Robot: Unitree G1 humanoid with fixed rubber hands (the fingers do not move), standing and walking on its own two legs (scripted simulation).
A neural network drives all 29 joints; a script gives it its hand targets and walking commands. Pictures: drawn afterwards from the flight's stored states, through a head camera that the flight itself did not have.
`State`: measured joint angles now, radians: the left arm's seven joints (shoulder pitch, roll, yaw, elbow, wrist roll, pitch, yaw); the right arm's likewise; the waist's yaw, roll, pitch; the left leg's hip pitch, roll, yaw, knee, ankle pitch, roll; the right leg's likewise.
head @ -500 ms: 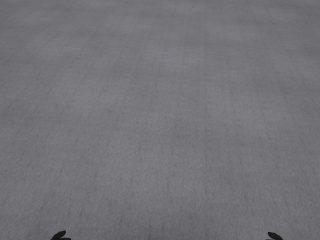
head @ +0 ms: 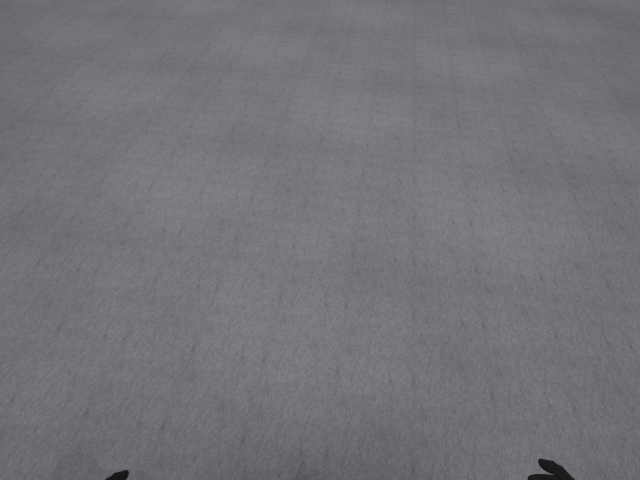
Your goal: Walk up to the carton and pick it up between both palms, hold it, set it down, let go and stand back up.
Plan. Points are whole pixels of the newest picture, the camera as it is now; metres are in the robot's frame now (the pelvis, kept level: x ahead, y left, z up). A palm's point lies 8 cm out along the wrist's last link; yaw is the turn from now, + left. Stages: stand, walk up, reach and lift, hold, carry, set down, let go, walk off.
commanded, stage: walk up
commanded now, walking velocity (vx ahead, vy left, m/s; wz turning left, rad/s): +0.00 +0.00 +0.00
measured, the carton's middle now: out of the picture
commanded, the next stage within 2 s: none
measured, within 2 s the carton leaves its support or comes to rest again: neither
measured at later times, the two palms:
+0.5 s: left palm (190, 438) +0.18 +0.20 -0.10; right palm out of the picture -0.02 -0.43 -0.10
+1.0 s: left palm (352, 358) +0.29 -0.03 -0.10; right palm out of the picture -0.29 -0.38 -0.06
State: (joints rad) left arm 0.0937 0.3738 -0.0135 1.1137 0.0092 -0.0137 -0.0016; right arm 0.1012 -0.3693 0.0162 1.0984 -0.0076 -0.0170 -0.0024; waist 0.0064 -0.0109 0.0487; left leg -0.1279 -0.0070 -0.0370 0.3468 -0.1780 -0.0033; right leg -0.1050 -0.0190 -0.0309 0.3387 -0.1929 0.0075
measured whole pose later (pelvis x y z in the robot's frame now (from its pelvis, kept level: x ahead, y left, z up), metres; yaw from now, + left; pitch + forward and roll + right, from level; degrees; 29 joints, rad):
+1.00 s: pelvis -0.05 -0.11 -0.01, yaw -52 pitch +1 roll +1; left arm 0.14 0.50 0.08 0.75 0.07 0.09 -0.18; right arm 0.25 -0.45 -0.11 0.85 -0.04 -0.06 0.00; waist -0.05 -0.09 0.00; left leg -0.25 0.17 0.37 0.50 -0.24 0.00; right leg -0.44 -0.14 0.03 0.66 -0.26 0.00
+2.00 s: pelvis -0.14 -0.37 -0.01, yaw -99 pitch +0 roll +0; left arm 0.19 0.44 0.07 0.75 0.00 0.04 -0.11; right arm 0.30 -0.45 -0.06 0.87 0.00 -0.08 0.01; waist 0.01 0.00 0.06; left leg -0.39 0.14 0.10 0.99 -0.46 0.01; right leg -0.29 0.02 0.03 0.53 -0.24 -0.03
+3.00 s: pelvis -0.37 -0.73 -0.03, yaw -123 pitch -2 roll +0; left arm 0.32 0.46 0.07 0.80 0.03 0.02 -0.08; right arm 0.34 -0.45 -0.06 0.84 -0.02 -0.13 -0.01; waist 0.01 -0.07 0.05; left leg -0.41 0.08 0.16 0.69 -0.25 0.05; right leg -0.36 0.08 0.08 0.98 -0.46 -0.06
